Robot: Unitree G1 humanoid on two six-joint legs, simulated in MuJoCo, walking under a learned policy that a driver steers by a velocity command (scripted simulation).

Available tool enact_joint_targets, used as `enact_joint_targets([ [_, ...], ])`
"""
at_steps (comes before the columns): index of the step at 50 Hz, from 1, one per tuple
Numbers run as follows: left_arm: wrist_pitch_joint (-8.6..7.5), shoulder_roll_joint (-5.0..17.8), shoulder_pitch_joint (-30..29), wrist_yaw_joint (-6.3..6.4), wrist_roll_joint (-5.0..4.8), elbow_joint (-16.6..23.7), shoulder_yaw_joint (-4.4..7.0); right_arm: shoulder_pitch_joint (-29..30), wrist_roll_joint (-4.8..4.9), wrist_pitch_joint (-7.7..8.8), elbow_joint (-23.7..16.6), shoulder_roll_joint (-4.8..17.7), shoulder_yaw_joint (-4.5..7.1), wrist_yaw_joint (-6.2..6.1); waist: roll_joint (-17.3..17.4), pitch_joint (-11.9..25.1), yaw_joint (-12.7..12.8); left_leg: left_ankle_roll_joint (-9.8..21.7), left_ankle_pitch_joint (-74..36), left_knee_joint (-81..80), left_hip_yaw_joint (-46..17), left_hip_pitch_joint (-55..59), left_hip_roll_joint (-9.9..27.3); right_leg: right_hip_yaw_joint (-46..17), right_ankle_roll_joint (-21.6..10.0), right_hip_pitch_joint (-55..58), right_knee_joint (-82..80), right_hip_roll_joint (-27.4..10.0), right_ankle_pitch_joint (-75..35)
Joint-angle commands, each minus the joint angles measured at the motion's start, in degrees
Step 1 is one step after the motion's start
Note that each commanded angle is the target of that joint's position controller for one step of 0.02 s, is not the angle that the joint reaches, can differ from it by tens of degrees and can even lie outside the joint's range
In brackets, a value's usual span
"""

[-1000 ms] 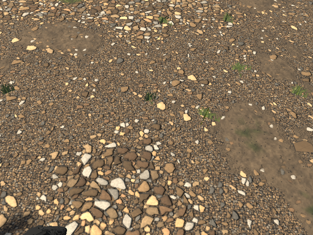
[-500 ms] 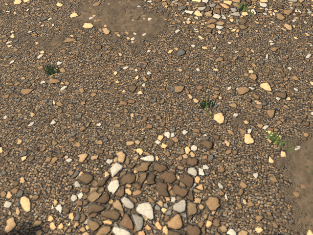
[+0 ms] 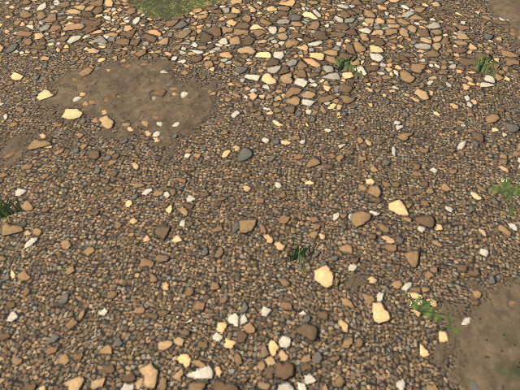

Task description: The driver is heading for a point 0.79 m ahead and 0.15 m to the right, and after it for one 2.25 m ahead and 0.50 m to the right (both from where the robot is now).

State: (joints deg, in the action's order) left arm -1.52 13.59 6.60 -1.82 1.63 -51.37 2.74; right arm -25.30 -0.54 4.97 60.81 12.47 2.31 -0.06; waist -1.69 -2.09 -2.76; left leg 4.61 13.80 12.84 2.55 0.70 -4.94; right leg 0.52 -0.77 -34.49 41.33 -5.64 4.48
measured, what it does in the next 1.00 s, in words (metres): walks ahead: right foot, then left foot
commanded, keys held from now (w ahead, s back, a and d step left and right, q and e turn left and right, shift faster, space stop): w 0.30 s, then no key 0.70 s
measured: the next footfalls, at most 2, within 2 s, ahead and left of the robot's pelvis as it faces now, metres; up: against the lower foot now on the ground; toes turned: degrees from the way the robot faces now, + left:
right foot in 0.14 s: +0.24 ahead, -0.13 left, +0.00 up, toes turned -4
left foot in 0.62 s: +0.43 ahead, +0.04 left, +0.00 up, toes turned +2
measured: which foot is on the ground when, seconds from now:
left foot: down 0.00-0.14, up 0.16-0.60, down 0.62-1.00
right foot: up 0.00-0.12, down 0.14-0.64, up 0.66-0.92, down 0.94-1.00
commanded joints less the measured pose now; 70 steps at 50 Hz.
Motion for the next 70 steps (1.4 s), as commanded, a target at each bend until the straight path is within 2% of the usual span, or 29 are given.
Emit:
enact_joint_targets([
  [1, -0.63, 1.5, -6.5, -0.04, -0.33, 4.7, -0.38, -1.2, -0.38, 0.82, -2.1, 7.1, 1.03, -0.18, 5.4, -3.8, -0.2, 6.9, -20.4, -4.4, -8.2, -4.6, 15.1, 2.8, -0.6, 3.2, -4.9, 2.2, -2.2],
  [3, -0.87, 2.5, -7.9, 0.21, -0.22, 5.7, -0.21, -2.3, -0.66, 0.62, -1.4, 7.7, 1.1, -0.51, 5.7, -4.1, -0.2, 6.7, -23.7, -2.5, -8.7, -1.1, 16.9, 3.0, -1.8, 3.7, -7.2, 2.7, 0.9],
  [5, -1.4, 3.6, -4.5, 0.69, -0.11, 5.2, 0.23, -1.6, -0.94, 0.54, -1.1, 8.6, 1.25, -0.91, 5.8, -2.6, 2.1, 5.4, -33.4, 2.8, -8.1, 1.2, 17.7, 3.4, -3.4, 9.4, -10.2, 4.4, 5.2],
  [7, -2.58, 6.4, 11.0, 1.61, 0.65, -0.1, 1.7, -0.6, -0.42, 0.51, -1.2, 7.9, 0.88, -0.81, 3.0, 6.0, 8.6, 3.2, -39.4, 21.5, -3.8, -3.2, 13.4, 3.4, -6.1, 29.8, -15.2, 5.9, 4.4],
  [8, -3.13, 11.7, 21.1, 2.38, 1.93, -1.7, 3.02, -1.9, 0.9, 0.67, -3.5, 4.1, -0.28, -0.45, -4.1, 14.3, 11.2, 1.2, -21.4, 39.7, -0.6, -17.7, 9.3, -13.4, -10.3, 46.9, -16.8, -8.4, 10.5],
  [9, -2.51, 15.4, 23.1, 1.92, 1.17, -2.7, 4.01, -7.0, 1.68, 0.46, -3.2, 1.8, -0.39, -0.22, -13.9, 19.7, 9.3, -0.1, 16.7, 55.9, -0.3, -31.7, 0.3, -36.8, -16.6, 54.5, -24.3, -19.6, 11.6],
  [10, -1.89, 11.6, 17.2, 1.56, -0.43, -1.8, 3.19, -2.4, -0.01, -0.04, -3.1, 7.1, 1.13, -0.45, -4.2, 11.9, 7.5, 1.1, 13.7, 59.8, -6.2, -36.0, 4.2, -33.3, -14.5, 47.3, -25.5, -16.2, 15.9],
  [11, -1.96, 8.3, 11.2, 1.34, -0.71, -0.7, 2.26, 1.4, -0.17, 0.26, -4.5, 6.1, 1.16, -0.04, -2.1, 4.8, 5.5, 1.3, 8.1, 58.4, -6.1, -36.5, 6.3, -25.9, -13.3, 38.8, -27.2, -14.2, 13.5],
  [13, -2.68, 4.2, 7.5, 1.3, -0.66, -0.7, 1.14, 3.3, -0.82, -0.37, -4.6, 4.0, 1.07, 0.4, -1.8, -0.1, 2.8, 0.7, 3.2, 53.5, -5.2, -33.0, 9.3, -16.3, -10.6, 29.6, -30.3, -9.3, 3.9],
  [14, -3.02, 3.1, 7.8, 1.43, -0.76, -1.5, 0.77, 2.3, -1.33, -1.1, -4.3, 2.9, 0.89, 0.7, -2.6, 0.0, 1.6, 0.0, 2.4, 52.0, -4.9, -30.6, 9.8, -13.1, -9.9, 27.4, -31.2, -7.7, 1.0],
  [17, -4.36, 3.7, 11.9, 1.68, -0.94, -3.8, 0.65, 3.5, -1.46, -2.23, -4.6, 2.2, 1.16, 1.05, -1.4, -0.5, 0.5, -1.8, 0.9, 49.6, -2.8, -30.7, 9.2, -7.9, -10.8, 26.9, -30.7, -7.0, -19.2],
  [20, -4.41, 3.8, 14.2, 1.9, -0.69, -5.3, 0.21, 8.3, -1.28, -2.61, -6.0, 1.3, 0.87, 0.7, -2.2, -1.1, 0.6, -3.3, -2.9, 42.4, -0.8, -31.6, 8.6, -2.1, -10.3, 26.8, -28.6, -5.3, -36.0],
  [24, -3.67, 3.4, 15.7, 2.31, -0.71, -6.7, -0.56, 14.7, -0.44, -2.55, -7.4, 0.5, -0.13, 0.25, -4.4, 0.0, 2.7, -3.1, -9.4, 28.5, 1.7, -25.7, 6.3, 1.2, -8.8, 27.5, -26.7, -3.1, -39.1],
  [28, -2.75, 3.3, 16.6, 3.13, -0.57, -8.3, -0.84, 13.9, -0.54, -2.03, -6.5, 1.9, -0.05, -0.84, -4.3, 0.5, 2.7, -1.1, -7.8, 21.7, 0.6, -21.4, 5.2, -1.2, -8.6, 31.3, -21.5, -5.4, -37.6],
  [30, -2.35, 3.3, 15.2, 3.55, -1.03, -8.7, -0.87, 7.9, -0.96, -1.05, -3.9, 2.3, 0.3, -1.35, -1.7, 1.3, -0.3, 0.3, -13.6, 11.7, 0.1, -13.6, 4.7, -1.4, -6.7, 31.2, -13.8, -4.2, -33.4],
  [31, -2.48, 2.9, 17.4, 3.57, -1.03, -8.7, -1.0, 4.3, -1.32, -0.13, -2.9, 5.2, 0.88, -1.63, 2.7, 4.5, -0.5, 1.1, -34.3, 10.5, -4.6, -5.5, 9.9, -0.3, -4.5, 28.1, -7.4, -1.4, -22.8],
  [32, -2.2, -0.3, 23.8, 3.77, -1.94, -9.1, -1.75, 0.9, -1.55, 0.15, -2.6, 8.1, 1.24, -1.64, 9.9, 10.7, 1.7, 7.0, -61.9, 14.4, -15.3, 4.6, 22.4, 2.4, -2.7, 21.7, 3.1, 3.7, 6.7],
  [33, -0.56, -1.3, 27.2, 3.95, -2.82, -11.4, -1.65, 1.0, -0.02, -0.65, -2.6, 6.1, 0.63, -1.36, 13.1, 15.6, 1.0, 14.9, -64.2, 12.9, -22.0, 4.1, 28.3, 1.1, -2.1, 19.9, 11.0, 8.1, 32.2],
  [34, 0.58, 0.9, 23.5, 4.03, -1.49, -11.0, -1.03, 4.3, 0.69, -1.24, -3.5, 4.9, 0.2, -1.2, 9.7, 11.9, 1.6, 15.2, -49.4, 9.6, -21.7, -0.8, 26.6, -1.2, -1.8, 17.4, 14.7, 7.5, 35.3],
  [35, 1.13, 0.8, 19.0, 3.79, -0.18, -10.2, -0.84, 8.0, 0.45, -1.78, -4.0, 4.0, -0.18, -1.42, 7.6, 6.9, 2.1, 13.4, -36.6, 6.1, -19.9, -6.2, 24.0, -2.0, -1.4, 15.9, 15.4, 6.9, 32.6],
  [36, 1.63, 0.1, 16.7, 3.57, 0.16, -10.0, -0.88, 10.6, -0.07, -2.26, -4.4, 2.9, -0.72, -1.86, 6.3, 4.0, 3.4, 11.1, -28.5, 3.3, -17.3, -10.9, 21.6, -2.6, -0.9, 16.5, 13.2, 5.6, 29.0],
  [39, 2.91, -2.2, 18.2, 3.7, -0.09, -11.7, -1.54, 13.1, -0.58, -2.66, -4.1, 2.2, -1.23, -2.45, 7.0, 3.1, 5.5, 7.0, -20.3, 1.0, -11.1, -16.6, 16.6, -1.1, 0.7, 22.3, 4.3, 5.4, 23.5],
  [42, 3.78, -2.1, 17.2, 4.37, -0.65, -12.5, -1.74, 11.8, -0.32, -2.78, -3.0, 3.4, -1.01, -2.2, 7.0, 4.1, 4.7, 6.2, -8.3, -0.1, -11.5, -16.5, 16.1, -0.3, 0.8, 24.3, -2.6, 5.5, 20.1],
  [46, 3.65, -1.7, 17.2, 4.3, 0.05, -13.4, -2.17, 12.2, 0.51, -4.47, -2.3, 4.0, -0.4, -2.0, 5.5, -0.2, 5.1, 1.2, 15.5, -2.5, -12.2, -23.9, 14.1, -0.4, -0.7, 29.7, -16.4, 4.4, 9.4],
  [47, 3.2, -0.8, 17.1, 4.31, 0.47, -13.0, -2.24, 11.3, 0.58, -4.78, -2.0, 3.7, -0.24, -1.89, 4.4, -1.9, 4.4, -0.7, 16.6, -2.1, -12.1, -24.7, 13.2, -3.3, -1.4, 29.0, -19.7, 1.9, 10.8],
  [48, 2.75, 0.4, 15.7, 4.21, -0.08, -12.8, -2.19, 10.2, 1.0, -5.25, -2.0, 2.8, -0.11, -1.78, 0.5, -4.7, 2.6, -1.8, 13.2, -1.7, -9.7, -22.1, 10.4, -5.7, -2.2, 21.4, -21.4, 1.1, 16.7],
  [50, 1.49, -1.3, 14.0, 4.11, -0.68, -12.8, -2.75, 9.2, 0.42, -5.31, -1.1, 1.3, -0.45, -1.52, -3.1, -4.3, 1.5, -1.6, 3.3, 3.6, -7.7, -12.2, 9.4, -7.5, -1.8, 14.1, -25.9, -0.1, 20.1],
  [57, 0.69, -1.4, 15.8, 4.34, -0.93, -12.8, -2.71, 7.3, 0.12, -4.49, 1.4, 0.7, -1.04, -1.44, 0.9, -2.7, 1.8, -1.6, -1.1, 4.5, -7.7, -11.3, 9.7, -6.5, -2.1, 17.8, -25.8, 0.4, 14.6],
  [70, 0.57, -2.4, 18.2, 4.38, -1.02, -13.3, -2.95, 4.6, 0.14, -4.37, 3.9, -0.5, -1.72, -1.92, 1.6, -2.8, 2.3, -1.8, -4.1, 5.4, -7.7, -11.6, 9.9, -5.7, -2.6, 19.8, -24.8, 0.6, 10.8],
])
